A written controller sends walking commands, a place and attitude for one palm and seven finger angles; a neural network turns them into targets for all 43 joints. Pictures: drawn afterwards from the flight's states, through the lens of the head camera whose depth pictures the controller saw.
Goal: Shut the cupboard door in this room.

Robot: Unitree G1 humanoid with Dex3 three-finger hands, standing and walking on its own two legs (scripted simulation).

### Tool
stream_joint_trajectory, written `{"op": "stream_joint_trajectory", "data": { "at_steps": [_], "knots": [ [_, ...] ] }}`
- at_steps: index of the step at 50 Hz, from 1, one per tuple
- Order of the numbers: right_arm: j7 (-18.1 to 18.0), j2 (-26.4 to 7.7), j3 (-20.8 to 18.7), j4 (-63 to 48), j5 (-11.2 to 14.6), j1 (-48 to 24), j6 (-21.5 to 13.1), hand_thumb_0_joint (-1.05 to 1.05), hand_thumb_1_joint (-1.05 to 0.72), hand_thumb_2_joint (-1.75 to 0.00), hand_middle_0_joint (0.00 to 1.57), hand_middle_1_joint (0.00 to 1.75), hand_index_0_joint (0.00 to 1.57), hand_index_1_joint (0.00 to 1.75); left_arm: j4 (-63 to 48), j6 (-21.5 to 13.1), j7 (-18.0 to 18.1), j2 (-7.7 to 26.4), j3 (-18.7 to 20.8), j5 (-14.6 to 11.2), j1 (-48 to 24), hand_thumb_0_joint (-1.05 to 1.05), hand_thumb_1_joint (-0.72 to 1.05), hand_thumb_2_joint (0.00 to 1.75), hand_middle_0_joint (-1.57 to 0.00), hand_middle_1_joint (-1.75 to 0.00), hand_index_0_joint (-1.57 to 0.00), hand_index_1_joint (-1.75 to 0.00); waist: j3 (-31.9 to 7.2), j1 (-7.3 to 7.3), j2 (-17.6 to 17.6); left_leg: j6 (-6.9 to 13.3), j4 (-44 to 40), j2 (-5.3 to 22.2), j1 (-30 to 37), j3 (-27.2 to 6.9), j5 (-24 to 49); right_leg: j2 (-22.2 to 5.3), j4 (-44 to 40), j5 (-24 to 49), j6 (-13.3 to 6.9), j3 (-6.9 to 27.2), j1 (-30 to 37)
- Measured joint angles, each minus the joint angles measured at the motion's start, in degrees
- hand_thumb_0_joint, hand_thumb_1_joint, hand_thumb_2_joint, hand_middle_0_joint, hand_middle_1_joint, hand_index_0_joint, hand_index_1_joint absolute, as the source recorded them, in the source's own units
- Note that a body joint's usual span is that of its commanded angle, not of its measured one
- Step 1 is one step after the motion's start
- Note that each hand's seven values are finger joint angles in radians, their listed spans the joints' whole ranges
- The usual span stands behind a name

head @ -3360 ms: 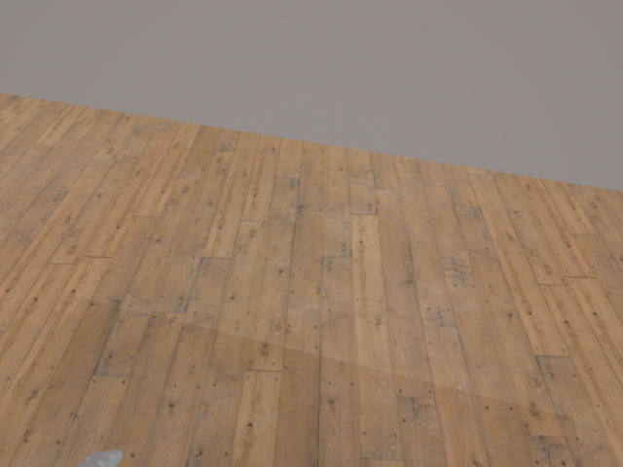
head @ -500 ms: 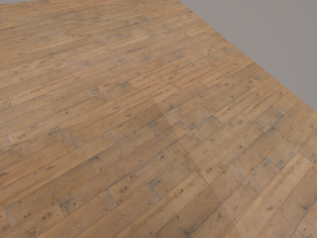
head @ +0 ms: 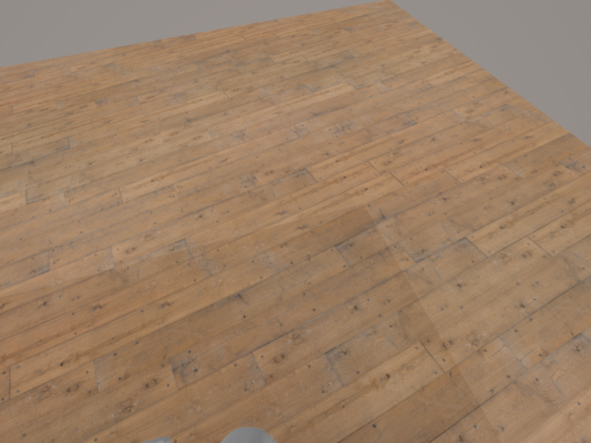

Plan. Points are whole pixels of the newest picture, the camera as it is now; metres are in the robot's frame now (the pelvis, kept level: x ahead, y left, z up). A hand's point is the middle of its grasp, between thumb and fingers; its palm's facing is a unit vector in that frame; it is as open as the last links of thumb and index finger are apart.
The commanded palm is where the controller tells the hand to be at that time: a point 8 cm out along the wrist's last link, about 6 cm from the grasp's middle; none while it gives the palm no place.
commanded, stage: turn or walk to find it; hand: left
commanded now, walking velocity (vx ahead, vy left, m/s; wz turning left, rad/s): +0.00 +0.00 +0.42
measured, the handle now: out of the picture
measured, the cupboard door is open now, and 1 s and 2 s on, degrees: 81 81 81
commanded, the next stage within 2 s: none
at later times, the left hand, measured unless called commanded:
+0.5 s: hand out of the picture -0.02 +0.26 -0.17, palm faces +0.24 -0.94 -0.25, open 7.4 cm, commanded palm none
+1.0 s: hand out of the picture -0.06 +0.18 -0.15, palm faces +0.42 -0.87 -0.25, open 7.4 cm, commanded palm none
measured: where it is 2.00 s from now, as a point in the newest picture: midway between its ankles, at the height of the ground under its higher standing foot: outside the picture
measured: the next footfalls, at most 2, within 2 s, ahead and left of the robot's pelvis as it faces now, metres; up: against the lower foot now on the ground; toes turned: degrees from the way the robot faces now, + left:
left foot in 0.26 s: +0.02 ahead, +0.15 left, +0.00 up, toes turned +12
right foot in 0.70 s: +0.04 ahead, -0.10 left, +0.00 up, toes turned +13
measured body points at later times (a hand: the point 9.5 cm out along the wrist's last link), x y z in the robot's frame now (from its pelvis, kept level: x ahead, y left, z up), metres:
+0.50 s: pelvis -0.02 +0.04 +0.00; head +0.00 +0.06 +0.45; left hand -0.03 +0.31 -0.15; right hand +0.11 -0.18 -0.13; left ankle -0.02 +0.14 -0.74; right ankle -0.01 -0.11 -0.67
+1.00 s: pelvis -0.04 -0.02 +0.00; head -0.01 -0.03 +0.45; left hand -0.08 +0.22 -0.13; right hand +0.10 -0.24 -0.15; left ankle -0.12 +0.12 -0.67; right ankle +0.00 -0.10 -0.74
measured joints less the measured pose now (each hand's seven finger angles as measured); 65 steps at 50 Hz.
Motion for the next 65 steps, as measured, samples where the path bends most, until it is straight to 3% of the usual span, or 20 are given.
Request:
{"op": "stream_joint_trajectory", "data": {
  "at_steps": [5,10,13,15,17,20,23,28,32,35,37,39,42,45,49,54,58,61,65],
  "knots": [
    [0.2,0.1,0.3,0.6,0.1,-0.4,0.4,0.01,-0.91,-0.9,0.19,0.3,0.19,0.3,1.3,0.1,0.1,0.1,0.0,0.3,1.6,0.01,0.9,0.89,-0.2,-0.3,-0.2,-0.3,0.6,0.5,-1.6,-1.2,-3.9,2.3,1.9,1.8,-0.6,-1.4,-1.1,0.4,0.2,-2.2,1.1],
    [0.1,0.9,1.2,0.4,0.6,-2.4,0.0,0.01,-0.91,-0.9,0.19,0.3,0.19,0.3,2.6,0.3,-0.2,1.3,0.5,0.6,2.9,0.01,0.9,0.89,-0.2,-0.3,-0.2,-0.3,1.6,1.94,-3.5,-0.6,-17.6,2.8,7.3,4.3,-2.3,-3.1,1.2,-0.5,1.2,-4.1,0.1],
    [0.2,1.2,1.8,-0.7,0.6,-3.0,-1.0,0.01,-0.91,-0.9,0.19,0.3,0.19,0.3,3.4,0.9,-0.2,2.6,1.2,0.2,4.0,0.01,0.9,0.89,-0.2,-0.3,-0.2,-0.3,1.4,2.21,-4.3,0.4,-29.2,2.8,12.0,6.0,4.7,-4.2,5.1,-2.5,2.5,-5.6,-1.6],
    [0.2,2.0,2.0,-1.2,0.4,-3.8,-1.9,0.01,-0.91,-0.9,0.19,0.3,0.19,0.3,3.9,2.0,-0.2,4.0,1.8,-0.1,4.0,0.01,0.9,0.89,-0.2,-0.3,-0.2,-0.3,1.7,2.63,-6.0,2.4,-28.7,1.6,11.3,6.4,5.6,-5.1,12.3,-7.4,3.8,-3.1,-4.9],
    [-0.2,2.7,2.4,-1.7,0.2,-3.9,-2.6,0.01,-0.91,-0.9,0.2,0.3,0.19,0.3,4.7,3.3,0.0,4.8,2.2,-0.1,3.8,0.01,0.9,0.89,-0.2,-0.3,-0.2,-0.3,1.5,2.86,-6.4,3.9,-28.7,1.3,11.1,6.2,4.8,-3.7,21.7,-11.9,4.5,0.9,-8.8],
    [-0.9,3.4,3.0,-2.0,0.1,-3.5,-2.9,0.0,-0.91,-0.9,0.2,0.3,0.2,0.3,5.2,3.7,-0.4,5.2,2.6,-0.1,3.0,0.01,0.9,0.89,-0.2,-0.3,-0.2,-0.3,0.9,2.64,-5.8,4.3,-32.4,0.8,12.3,5.1,6.9,-2.5,30.1,-8.8,5.1,3.7,-12.7],
    [-1.1,3.8,3.3,-1.9,0.3,-2.9,-3.0,0.0,-0.91,-0.9,0.2,0.3,0.2,0.3,4.6,3.2,-0.7,5.2,2.7,-0.2,2.3,0.01,0.91,0.89,-0.2,-0.3,-0.2,-0.3,0.3,2.44,-5.0,4.5,-36.1,0.3,13.4,3.9,9.4,-2.1,30.8,-6.2,5.8,5.0,-13.8],
    [-0.9,4.0,3.1,-1.8,0.1,-1.6,-2.8,0.0,-0.91,-0.9,0.2,0.3,0.2,0.3,2.9,3.0,-0.6,4.4,2.4,-0.4,0.6,0.01,0.91,0.9,-0.2,-0.3,-0.19,-0.3,-0.4,1.38,-3.5,4.2,-38.3,-0.4,13.5,1.6,11.4,-1.2,23.9,-7.0,6.2,5.9,-11.8],
    [-0.7,3.6,2.6,-1.6,-0.2,-0.6,-2.1,0.0,-0.91,-0.9,0.2,0.3,0.2,0.3,1.4,2.5,-0.4,3.2,1.9,-0.7,-1.0,0.01,0.91,0.9,-0.2,-0.3,-0.19,-0.3,-0.5,0.27,-2.2,3.3,-37.2,-0.8,12.0,-0.4,11.8,0.3,14.4,-6.8,5.7,5.8,-8.1],
    [-0.4,2.9,2.0,-1.5,0.1,0.5,-1.6,0.0,-0.91,-0.9,0.2,0.3,0.2,0.3,0.0,1.2,-0.4,2.5,1.4,-0.7,-1.3,0.01,0.9,0.9,-0.2,-0.3,-0.2,-0.3,-0.9,0.07,-1.7,2.0,-33.8,-1.6,9.4,-1.7,10.9,1.0,2.3,-0.9,4.8,5.2,-3.1],
    [-0.4,2.0,1.2,-1.2,0.2,0.8,-0.9,0.01,-0.91,-0.9,0.2,0.3,0.2,0.3,-0.1,0.6,-0.2,1.3,0.9,-0.2,-1.4,0.01,0.9,0.9,-0.2,-0.3,-0.2,-0.3,-0.5,0.03,-0.3,1.7,-25.8,-1.6,6.1,-2.2,3.2,1.4,2.7,0.0,1.9,3.8,-3.2],
    [-0.3,1.3,0.6,-0.8,0.0,1.2,0.0,0.01,-0.91,-0.9,0.2,0.3,0.2,0.3,-0.4,0.5,-0.1,0.4,0.5,-0.1,-0.7,0.01,0.9,0.89,-0.2,-0.3,-0.2,-0.3,-0.6,0.16,-0.2,1.5,-14.0,-2.1,2.3,-1.5,-1.4,0.6,2.5,0.1,0.2,2.7,-2.6],
    [0.2,0.3,0.0,-0.2,-0.1,1.4,0.3,0.01,-0.91,-0.9,0.2,0.3,0.2,0.3,0.0,0.5,-0.1,-0.4,0.1,0.0,0.4,0.01,0.9,0.89,-0.2,-0.3,-0.2,-0.3,-0.5,0.0,-0.1,0.6,-1.5,-0.8,-1.0,-0.2,1.0,0.0,0.0,1.3,-0.2,1.1,-0.8],
    [0.4,-0.1,-0.2,0.2,-0.2,1.7,0.3,0.01,-0.91,-0.9,0.2,0.3,0.19,0.3,0.8,0.5,0.0,-0.7,-0.1,0.0,1.1,0.01,0.9,0.89,-0.2,-0.3,-0.2,-0.3,-0.3,-0.19,-0.5,-0.5,1.5,1.1,-1.1,0.4,2.8,-0.6,-1.5,2.0,-0.2,-0.6,0.1],
    [0.3,0.0,0.0,1.0,0.0,1.3,0.7,0.01,-0.91,-0.9,0.19,0.3,0.19,0.3,1.6,0.3,0.0,-0.4,0.0,0.3,1.9,0.01,0.9,0.89,-0.2,-0.3,-0.2,-0.3,0.2,0.48,-1.6,-1.3,-3.8,2.7,2.0,1.2,0.7,-1.6,-1.8,2.2,-0.1,-2.7,0.2],
    [0.1,0.6,0.9,1.1,0.5,-0.9,0.3,0.01,-0.91,-0.9,0.19,0.3,0.19,0.3,2.7,0.3,-0.2,1.1,0.6,0.6,2.7,0.01,0.9,0.89,-0.2,-0.3,-0.2,-0.3,1.1,2.03,-3.4,-0.9,-16.5,3.1,7.6,3.7,-2.8,-3.3,0.1,1.6,0.8,-4.8,-1.3],
    [0.0,1.2,1.6,-0.4,0.6,-2.6,-1.3,0.01,-0.91,-0.9,0.19,0.3,0.19,0.3,3.8,1.0,-0.3,3.1,1.5,0.1,3.8,0.01,0.9,0.89,-0.2,-0.3,-0.2,-0.3,1.0,2.45,-4.6,0.9,-30.9,2.5,13.5,5.8,5.2,-5.2,5.3,-0.5,2.7,-6.5,-3.9],
    [-0.2,2.7,2.3,-1.2,0.3,-3.8,-2.5,0.01,-0.91,-0.9,0.19,0.3,0.19,0.3,5.0,3.2,-0.1,4.9,2.1,-0.1,3.7,0.01,0.9,0.89,-0.2,-0.3,-0.2,-0.3,1.1,2.92,-6.5,3.7,-29.7,1.2,12.8,6.1,4.2,-4.4,17.9,-10.5,4.6,-1.0,-9.0],
    [-1.0,3.6,3.0,-1.7,0.2,-3.7,-2.9,0.0,-0.91,-0.9,0.2,0.3,0.2,0.3,5.5,3.8,-0.6,5.6,2.6,-0.1,2.5,0.01,0.91,0.89,-0.2,-0.3,-0.2,-0.3,0.4,2.6,-5.7,4.5,-34.0,0.7,14.1,4.2,6.4,-2.2,29.5,-7.7,5.5,3.2,-13.5]
  ]
}}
